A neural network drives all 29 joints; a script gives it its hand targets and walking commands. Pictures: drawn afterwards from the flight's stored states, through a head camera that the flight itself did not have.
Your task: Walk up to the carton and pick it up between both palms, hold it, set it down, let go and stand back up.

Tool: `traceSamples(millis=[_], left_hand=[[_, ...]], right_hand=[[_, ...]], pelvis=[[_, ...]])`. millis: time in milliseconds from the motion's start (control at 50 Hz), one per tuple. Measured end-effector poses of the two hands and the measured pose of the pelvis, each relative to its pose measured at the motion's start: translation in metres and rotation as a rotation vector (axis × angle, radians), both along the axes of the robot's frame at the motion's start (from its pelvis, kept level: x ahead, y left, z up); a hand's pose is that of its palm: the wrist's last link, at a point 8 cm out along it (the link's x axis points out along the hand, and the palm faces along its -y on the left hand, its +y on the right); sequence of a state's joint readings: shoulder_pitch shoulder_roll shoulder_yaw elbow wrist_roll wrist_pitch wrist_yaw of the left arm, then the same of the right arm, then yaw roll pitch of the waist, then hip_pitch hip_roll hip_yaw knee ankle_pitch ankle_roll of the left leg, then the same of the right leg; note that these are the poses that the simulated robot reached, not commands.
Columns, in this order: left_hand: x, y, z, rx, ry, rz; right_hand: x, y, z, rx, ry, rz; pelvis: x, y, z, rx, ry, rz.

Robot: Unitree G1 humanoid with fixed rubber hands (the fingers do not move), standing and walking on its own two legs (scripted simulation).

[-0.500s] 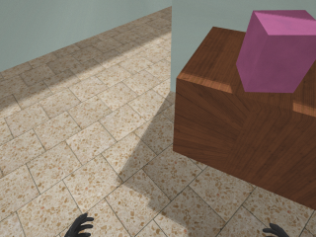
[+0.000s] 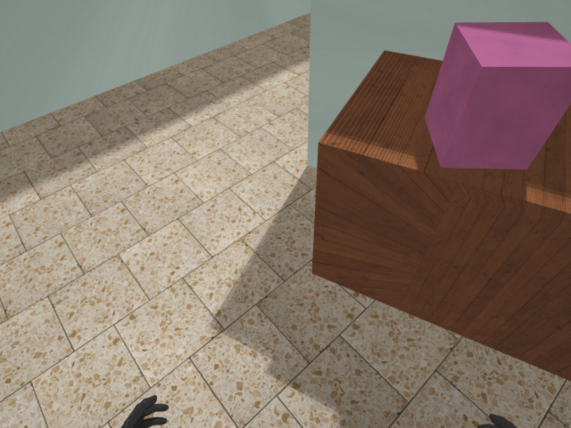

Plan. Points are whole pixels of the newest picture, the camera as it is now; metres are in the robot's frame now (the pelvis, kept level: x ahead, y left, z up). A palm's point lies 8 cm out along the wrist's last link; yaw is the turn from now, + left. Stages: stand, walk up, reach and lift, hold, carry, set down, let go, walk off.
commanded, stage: stand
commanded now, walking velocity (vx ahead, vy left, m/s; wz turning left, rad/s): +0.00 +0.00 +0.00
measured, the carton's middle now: (491, 98) +0.80 -0.44 +0.03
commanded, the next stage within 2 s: none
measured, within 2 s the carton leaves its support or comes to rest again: neither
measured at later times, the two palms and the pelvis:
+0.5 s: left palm out of the picture +0.10 +0.27 -0.10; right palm out of the picture +0.08 -0.29 -0.10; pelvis -0.01 +0.00 +0.01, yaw +0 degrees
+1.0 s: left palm out of the picture +0.08 +0.27 -0.10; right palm out of the picture +0.06 -0.29 -0.10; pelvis -0.02 +0.00 +0.01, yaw +0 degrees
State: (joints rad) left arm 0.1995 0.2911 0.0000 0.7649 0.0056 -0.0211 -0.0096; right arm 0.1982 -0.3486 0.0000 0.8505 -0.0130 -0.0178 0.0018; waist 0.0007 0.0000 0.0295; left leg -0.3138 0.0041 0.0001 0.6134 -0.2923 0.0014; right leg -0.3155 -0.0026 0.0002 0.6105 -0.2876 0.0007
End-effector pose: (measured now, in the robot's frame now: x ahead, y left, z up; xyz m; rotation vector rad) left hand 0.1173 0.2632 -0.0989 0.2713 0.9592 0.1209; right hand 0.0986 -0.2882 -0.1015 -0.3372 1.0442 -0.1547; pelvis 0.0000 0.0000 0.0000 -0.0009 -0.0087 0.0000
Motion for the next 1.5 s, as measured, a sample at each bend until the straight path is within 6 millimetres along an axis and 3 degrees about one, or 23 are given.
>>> traceSamples(millis=[800, 1500], left_hand=[[-0.03, 0.006, 0.0, -0.008, 0.05, 0.021], [-0.034, 0.007, -0.001, -0.005, 0.074, 0.029]], right_hand=[[-0.033, 0.0, 0.003, 0.001, 0.057, -0.028], [-0.035, -0.001, 0.002, 0.004, 0.073, -0.033]], pelvis=[[-0.016, 0.004, 0.009, -0.005, 0.019, 0.0], [-0.014, 0.003, 0.01, -0.004, 0.029, -0.001]])
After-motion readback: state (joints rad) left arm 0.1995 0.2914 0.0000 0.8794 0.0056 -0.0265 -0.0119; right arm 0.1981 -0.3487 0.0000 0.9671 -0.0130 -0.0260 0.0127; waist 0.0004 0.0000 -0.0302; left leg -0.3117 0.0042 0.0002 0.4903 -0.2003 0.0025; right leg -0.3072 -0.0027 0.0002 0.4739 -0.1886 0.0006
